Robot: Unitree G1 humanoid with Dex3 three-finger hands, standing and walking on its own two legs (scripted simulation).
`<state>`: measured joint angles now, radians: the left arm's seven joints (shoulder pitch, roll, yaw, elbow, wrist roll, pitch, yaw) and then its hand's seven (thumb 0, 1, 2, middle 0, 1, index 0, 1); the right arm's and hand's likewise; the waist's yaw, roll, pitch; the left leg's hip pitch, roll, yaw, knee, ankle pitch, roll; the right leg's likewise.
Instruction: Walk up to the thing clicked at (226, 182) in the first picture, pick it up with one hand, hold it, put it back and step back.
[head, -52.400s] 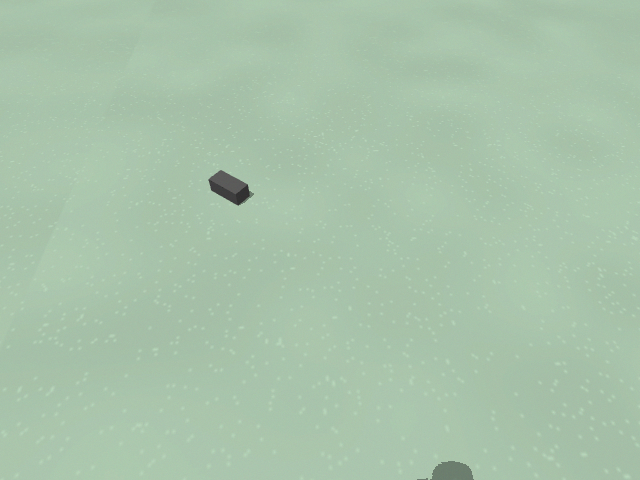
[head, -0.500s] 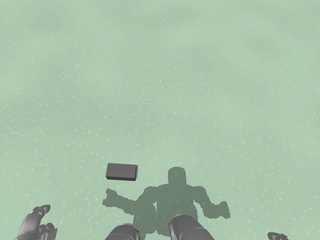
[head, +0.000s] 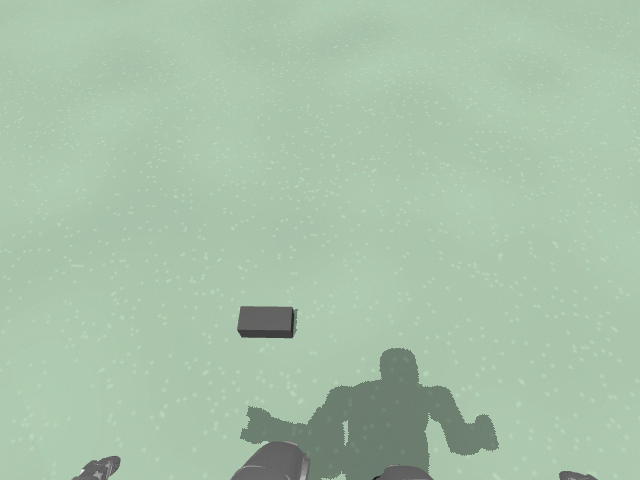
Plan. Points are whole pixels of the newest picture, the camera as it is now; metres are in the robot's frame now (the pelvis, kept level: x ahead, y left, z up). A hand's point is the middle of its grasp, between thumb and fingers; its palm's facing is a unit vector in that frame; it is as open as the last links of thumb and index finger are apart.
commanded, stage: step back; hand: left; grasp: from above
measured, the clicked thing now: (266, 322) +0.59 +0.22 -0.73
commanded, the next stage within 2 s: none
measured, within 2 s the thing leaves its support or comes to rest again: neither
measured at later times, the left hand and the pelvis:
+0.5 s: hand out of the picture -0.08 +0.26 -0.16, palm faces -0.02 -0.91 -0.41, open 7.4 cm; pelvis -0.16 -0.01 -0.02, yaw -2 degrees
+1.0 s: hand out of the picture -0.23 +0.28 -0.15, palm faces +0.04 -0.92 -0.39, open 7.4 cm; pelvis -0.34 +0.00 +0.00, yaw +2 degrees
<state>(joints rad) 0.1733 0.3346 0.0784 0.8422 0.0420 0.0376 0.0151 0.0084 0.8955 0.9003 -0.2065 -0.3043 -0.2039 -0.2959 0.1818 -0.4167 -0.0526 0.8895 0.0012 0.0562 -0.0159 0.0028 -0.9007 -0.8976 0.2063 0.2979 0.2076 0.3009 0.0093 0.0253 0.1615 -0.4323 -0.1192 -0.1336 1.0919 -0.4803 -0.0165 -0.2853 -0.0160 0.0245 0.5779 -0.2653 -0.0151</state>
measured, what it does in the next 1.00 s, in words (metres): walks backwards: left foot, then right foot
